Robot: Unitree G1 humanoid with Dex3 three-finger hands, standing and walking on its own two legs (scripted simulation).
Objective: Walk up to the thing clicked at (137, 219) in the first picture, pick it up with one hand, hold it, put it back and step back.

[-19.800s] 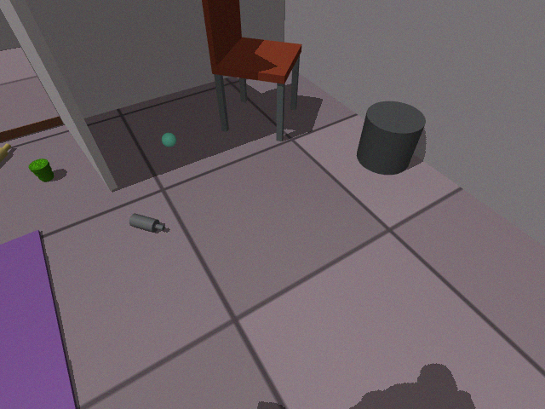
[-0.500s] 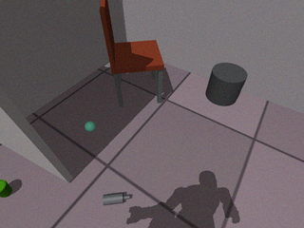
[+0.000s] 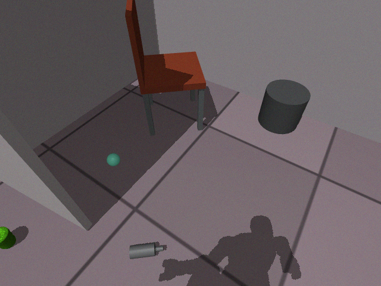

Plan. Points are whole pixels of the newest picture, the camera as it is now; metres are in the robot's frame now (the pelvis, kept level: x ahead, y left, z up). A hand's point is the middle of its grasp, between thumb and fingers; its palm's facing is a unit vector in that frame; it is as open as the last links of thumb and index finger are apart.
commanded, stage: stand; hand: left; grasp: from above
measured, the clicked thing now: (146, 250) +0.43 +0.24 -0.75
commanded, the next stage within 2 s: rise first in 0.80 s
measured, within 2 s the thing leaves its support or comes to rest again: neither
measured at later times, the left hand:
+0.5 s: hand out of the picture +0.07 +0.26 -0.16, palm faces -0.02 -0.94 -0.35, open 7.4 cm
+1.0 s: hand out of the picture +0.09 +0.25 -0.16, palm faces +0.04 -0.94 -0.34, open 7.6 cm
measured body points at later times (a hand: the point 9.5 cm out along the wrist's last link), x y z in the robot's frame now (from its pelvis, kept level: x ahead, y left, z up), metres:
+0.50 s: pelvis +0.00 +0.00 +0.00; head +0.01 +0.00 +0.45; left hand +0.07 +0.30 -0.13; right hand +0.07 -0.30 -0.13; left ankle +0.00 +0.14 -0.75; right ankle -0.02 -0.13 -0.75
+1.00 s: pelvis -0.01 +0.00 +0.00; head +0.02 +0.00 +0.44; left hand +0.09 +0.30 -0.13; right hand +0.08 -0.29 -0.13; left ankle +0.00 +0.14 -0.75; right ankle -0.02 -0.13 -0.75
